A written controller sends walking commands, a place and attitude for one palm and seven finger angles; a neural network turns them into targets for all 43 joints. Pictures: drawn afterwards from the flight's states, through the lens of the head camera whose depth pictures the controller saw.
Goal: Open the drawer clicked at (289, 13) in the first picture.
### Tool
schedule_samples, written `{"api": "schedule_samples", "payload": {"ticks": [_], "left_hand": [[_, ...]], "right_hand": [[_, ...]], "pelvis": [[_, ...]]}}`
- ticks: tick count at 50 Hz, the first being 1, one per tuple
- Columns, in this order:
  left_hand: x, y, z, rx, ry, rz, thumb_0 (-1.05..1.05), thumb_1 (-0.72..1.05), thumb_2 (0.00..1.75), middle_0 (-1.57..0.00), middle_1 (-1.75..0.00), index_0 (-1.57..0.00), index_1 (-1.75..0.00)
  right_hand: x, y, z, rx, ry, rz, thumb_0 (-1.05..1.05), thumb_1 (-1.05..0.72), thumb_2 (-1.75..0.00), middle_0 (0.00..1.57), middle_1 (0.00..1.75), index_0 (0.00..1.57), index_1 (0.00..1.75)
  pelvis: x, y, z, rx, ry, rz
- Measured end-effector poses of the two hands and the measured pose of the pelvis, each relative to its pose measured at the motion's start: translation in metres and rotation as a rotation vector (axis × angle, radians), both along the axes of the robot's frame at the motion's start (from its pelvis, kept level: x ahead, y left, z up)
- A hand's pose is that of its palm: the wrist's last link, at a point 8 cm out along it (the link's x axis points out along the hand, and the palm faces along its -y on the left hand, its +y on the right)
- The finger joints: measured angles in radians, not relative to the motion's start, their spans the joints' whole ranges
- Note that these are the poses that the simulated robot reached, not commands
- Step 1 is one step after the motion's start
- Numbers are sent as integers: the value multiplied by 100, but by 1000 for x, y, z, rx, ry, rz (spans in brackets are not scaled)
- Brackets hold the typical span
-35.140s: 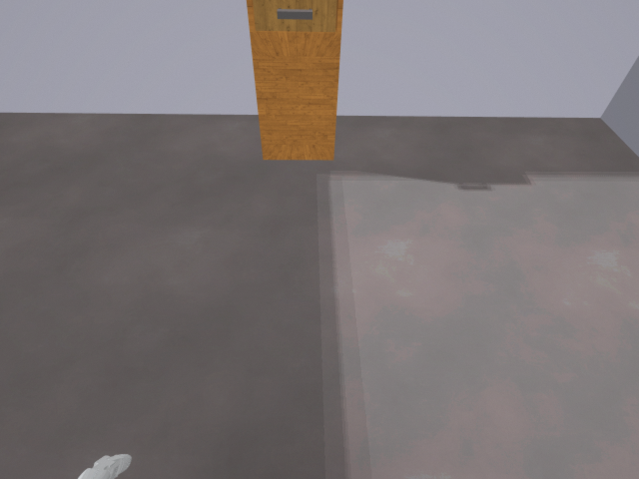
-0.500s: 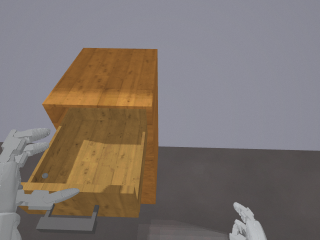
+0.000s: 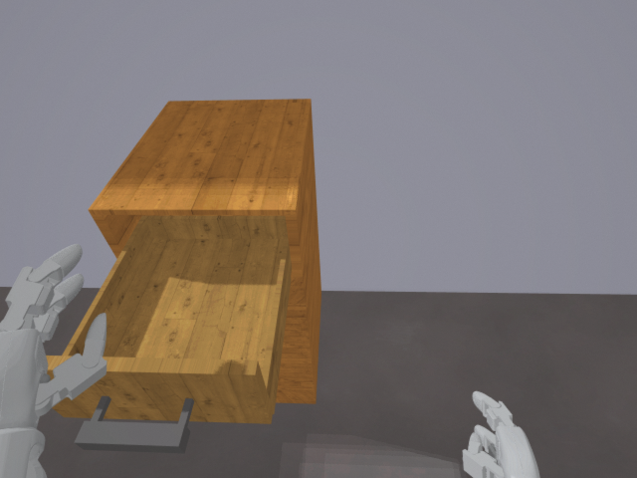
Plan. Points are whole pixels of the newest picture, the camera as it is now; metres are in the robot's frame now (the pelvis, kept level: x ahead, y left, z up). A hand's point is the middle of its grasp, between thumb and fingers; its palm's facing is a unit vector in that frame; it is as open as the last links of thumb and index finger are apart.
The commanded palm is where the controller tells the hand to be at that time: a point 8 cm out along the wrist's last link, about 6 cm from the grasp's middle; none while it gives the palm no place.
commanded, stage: draw the hand back to the body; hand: left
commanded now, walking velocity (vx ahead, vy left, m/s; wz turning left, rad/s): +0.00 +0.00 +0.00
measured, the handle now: (140, 420) +0.20 +0.28 -0.05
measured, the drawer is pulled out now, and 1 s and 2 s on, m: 0.30 0.30 0.30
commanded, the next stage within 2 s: step back with the hand held close in 0.16 s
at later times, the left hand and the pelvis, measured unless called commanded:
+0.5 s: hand (71, 379) +0.16 +0.25 +0.14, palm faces +0.34 -0.83 -0.45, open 7.4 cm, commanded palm +0.10 +0.30 +0.17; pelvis -0.02 +0.01 +0.00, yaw +2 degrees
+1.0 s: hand (14, 428) +0.11 +0.27 +0.15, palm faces +0.35 -0.80 -0.50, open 7.4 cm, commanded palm +0.05 +0.31 +0.17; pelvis -0.07 +0.03 -0.02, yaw +1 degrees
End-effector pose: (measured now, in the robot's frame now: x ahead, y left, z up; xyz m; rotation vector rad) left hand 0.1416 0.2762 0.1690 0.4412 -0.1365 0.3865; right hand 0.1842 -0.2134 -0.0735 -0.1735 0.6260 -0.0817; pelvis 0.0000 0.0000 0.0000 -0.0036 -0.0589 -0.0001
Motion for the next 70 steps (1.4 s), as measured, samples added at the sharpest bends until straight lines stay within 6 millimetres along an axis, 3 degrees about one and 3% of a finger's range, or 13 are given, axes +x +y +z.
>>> {"api": "schedule_samples", "payload": {"ticks": [9, 19, 25, 39, 46, 54, 58, 64, 70], "left_hand": [[-5, -2, -2, -2, 7, -12, 2, 84, 88, -21, -33, -21, -34], [-10, 7, 3, 43, -18, -19, 2, 88, 90, -21, -31, -21, -31], [-18, 15, -6, 50, 41, -40, 2, 89, 90, -21, -30, -21, -31], [-38, 40, 2, 98, 3, -80, 2, 89, 90, -21, -30, -21, -31], [-56, 35, 5, 144, -24, -93, 2, 89, 90, -21, -30, -21, -31], [-74, 27, 3, 102, -92, -78, 2, 89, 90, -21, -30, -21, -31], [-81, 32, -2, 68, -118, -76, 2, 89, 90, -21, -30, -21, -31], [-90, 42, 0, 132, -37, -65, 2, 89, 90, -21, -30, -21, -31], [-106, 20, 14, 154, -35, -98, 2, 89, 90, -20, -30, -20, -31]], "right_hand": [[-13, -2, -2, 4, 10, -7, 2, -91, -90, 20, 30, 20, 30], [-24, -5, -4, -23, 57, -11, 2, -91, -90, 20, 30, 20, 30], [-32, -6, -8, -59, 120, -41, 2, -91, -90, 20, 30, 20, 30], [-45, 23, 6, -73, 76, -35, 2, -91, -90, 20, 30, 20, 30], [-58, 26, 7, -69, 34, -5, 2, -90, -90, 20, 30, 20, 30], [-85, 8, -3, -101, 86, -12, 2, -90, -90, 20, 30, 20, 30], [-102, 2, -7, -150, 151, -33, 2, -91, -90, 20, 30, 20, 30], [-118, 13, -4, -126, 151, -26, 2, -91, -90, 20, 30, 20, 30], [-122, 25, -5, -49, 113, 26, 2, -91, -90, 20, 30, 20, 30]], "pelvis": [[-7, -1, 1, 0, -8, -4], [-17, 3, -2, -18, 40, 28], [-24, 15, -4, -19, 86, 32], [-50, 36, -7, -11, 109, 20], [-66, 33, -13, -4, 104, 13], [-80, 26, -18, -34, 105, 40], [-86, 30, -20, -43, 117, 68], [-100, 29, -12, -35, 141, 63], [-119, 17, -8, -29, 173, 17]]}}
